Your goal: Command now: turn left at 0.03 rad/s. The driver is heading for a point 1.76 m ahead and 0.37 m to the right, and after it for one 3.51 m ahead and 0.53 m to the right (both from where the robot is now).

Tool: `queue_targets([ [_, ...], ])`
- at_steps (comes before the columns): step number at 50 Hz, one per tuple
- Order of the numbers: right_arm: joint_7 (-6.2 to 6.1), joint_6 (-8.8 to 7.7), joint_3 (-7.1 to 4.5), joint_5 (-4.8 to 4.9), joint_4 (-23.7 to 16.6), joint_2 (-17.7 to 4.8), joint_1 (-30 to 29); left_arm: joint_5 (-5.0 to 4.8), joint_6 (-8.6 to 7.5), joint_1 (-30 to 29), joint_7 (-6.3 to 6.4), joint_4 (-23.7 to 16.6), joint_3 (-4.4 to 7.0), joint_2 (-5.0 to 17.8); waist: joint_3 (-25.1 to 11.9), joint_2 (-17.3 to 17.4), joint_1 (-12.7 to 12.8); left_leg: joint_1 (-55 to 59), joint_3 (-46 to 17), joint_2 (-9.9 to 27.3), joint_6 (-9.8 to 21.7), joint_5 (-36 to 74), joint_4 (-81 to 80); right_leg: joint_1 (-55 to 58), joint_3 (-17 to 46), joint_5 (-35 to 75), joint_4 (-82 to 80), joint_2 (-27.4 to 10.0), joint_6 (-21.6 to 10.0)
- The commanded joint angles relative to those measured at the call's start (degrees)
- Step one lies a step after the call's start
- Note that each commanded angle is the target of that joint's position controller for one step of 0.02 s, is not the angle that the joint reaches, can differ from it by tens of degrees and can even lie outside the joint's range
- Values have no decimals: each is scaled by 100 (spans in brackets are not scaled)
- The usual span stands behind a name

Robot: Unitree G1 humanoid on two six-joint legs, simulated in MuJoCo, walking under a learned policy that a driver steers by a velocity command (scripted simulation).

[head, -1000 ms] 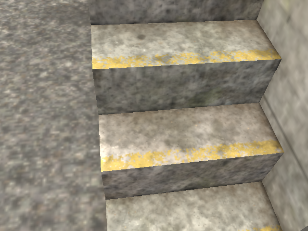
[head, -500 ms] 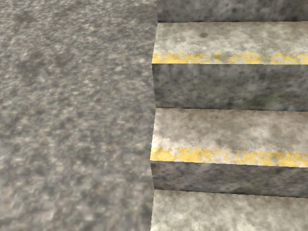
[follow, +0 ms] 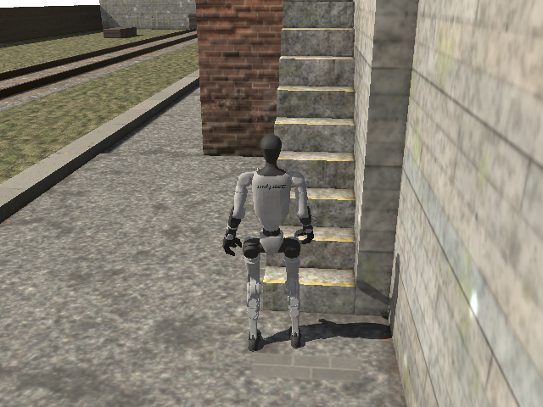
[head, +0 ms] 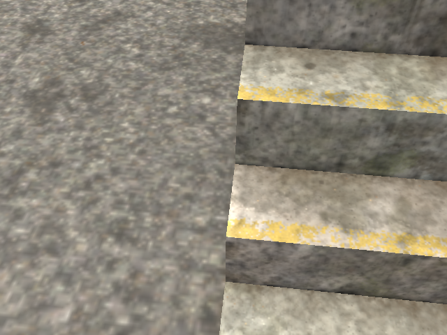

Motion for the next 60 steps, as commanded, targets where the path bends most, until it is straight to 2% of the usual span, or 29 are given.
queue_targets([
  [1,-9,-113,-173,14,-442,-557,-153,-9,-74,-62,22,-246,122,487,-149,138,-25,-210,-588,529,241,957,-745,190,175,462,-279,-130,-60],
  [15,-10,-109,-190,43,-27,-508,62,-37,-24,-14,96,251,111,504,-140,64,-56,-43,-382,410,237,1566,-666,281,216,691,-287,-141,-72],
  [32,-51,-110,-177,94,890,-637,199,-61,60,-85,176,1015,73,526,6,29,-63,12,-244,331,142,1459,-807,435,174,756,-503,-72,-89],
  [33,-58,-104,-152,76,993,-567,268,-49,71,-5,183,1094,46,441,-116,39,-55,55,-210,290,130,1003,-903,517,112,510,-548,-29,-83],
  [34,-98,-69,-105,-113,1121,-582,357,55,125,-14,83,1126,-10,323,-4,-119,-104,45,-569,624,152,564,-1181,537,250,582,-722,-129,-119],
  [37,-118,-18,-163,-46,1276,-885,208,38,118,-150,12,1115,1,340,286,322,-100,-188,-788,617,251,-893,-1603,526,39,160,-503,73,-201],
  [38,-146,-56,-235,204,1249,-1031,148,-158,31,-87,144,1165,77,545,267,701,-107,-152,-648,427,355,-1401,-1619,303,-298,-466,-146,317,-162],
  [39,-147,-84,-231,244,1268,-1009,174,-181,-40,-54,185,1166,72,558,362,809,-134,-116,-905,602,468,-1785,-1734,-11,-377,-711,60,361,-184],
  [41,-152,-128,-269,269,1349,-1081,401,-154,-190,-68,152,1146,18,363,585,878,-209,45,-1527,1098,785,-2193,-1949,-552,-386,-806,386,261,-304],
  [43,-151,-167,-294,304,1379,-1141,399,-184,-336,-29,59,1125,-14,258,768,787,-148,-92,-1761,1311,950,-1981,-1943,-494,-299,-753,310,128,-487],
  [44,-150,-186,-273,297,1305,-1085,147,-213,-393,203,8,1205,-5,272,761,724,10,-120,-1531,1194,883,-1656,-1756,-330,-289,-710,63,116,-586],
  [45,-149,-205,-227,295,1201,-948,-130,-204,-443,491,-33,1312,10,328,728,481,155,-310,-1123,916,739,-1091,-1372,39,-171,-670,-263,116,-670],
  [46,-155,-235,-170,287,1133,-738,-262,-185,-466,872,-51,1466,74,507,650,-93,253,-673,-390,355,473,-351,-523,520,264,-692,-591,-8,-776],
  [47,-150,-317,-110,236,1061,-501,-284,-202,-450,1483,-50,1647,220,951,510,-1243,365,-1516,354,-190,117,-129,736,1372,1292,-532,-1063,-544,-1097],
  [48,-162,-380,-144,260,1031,-677,-387,-152,-436,2071,-86,1689,299,1205,385,-1797,668,-2556,446,-291,-42,-801,1986,2129,2784,49,-1640,-1469,-1729],
  [49,-128,-397,-200,389,1059,-844,-396,-53,-479,2149,-112,1683,256,1047,440,-1458,632,-3263,81,-86,-57,-1774,3649,2330,3359,838,-1708,-2017,-2132],
  [50,-56,-410,-201,452,1115,-811,-237,-43,-510,2007,-125,1638,200,874,381,-899,417,-3639,-155,189,67,-1594,4472,2438,3025,1073,-1557,-2057,-2134],
  [52,48,-429,-205,373,1091,-703,-366,-98,-440,1527,-125,1483,100,589,376,-386,161,-3853,-108,625,187,-742,4476,2228,2044,1355,-1651,-1770,-1714],
  [53,90,-432,-199,315,1028,-644,-574,-92,-375,1434,-116,1442,31,411,388,-326,155,-3706,45,688,150,-416,4230,2057,1692,1476,-1792,-1555,-1515],
  [54,140,-427,-167,271,1013,-525,-635,-89,-317,1405,-100,1411,6,374,365,-395,139,-3489,230,667,77,-130,3897,1877,1354,1661,-1879,-1365,-1410],
  [56,172,-410,-100,221,909,-369,-919,-83,-270,1270,-8,1264,5,518,401,-440,115,-2954,459,596,-77,310,2946,1375,826,2112,-1966,-1161,-1306],
  [58,143,-389,-34,228,750,-300,-1272,-98,-310,1034,75,1069,34,776,432,-567,66,-1989,528,488,-105,836,1731,679,439,2242,-2096,-973,-1156],
  [60,85,-359,-76,275,665,-507,-1417,-137,-384,1065,89,1005,104,1041,375,-844,40,-1344,524,326,-90,1172,1040,551,417,2648,-2126,-1021,-1133],
])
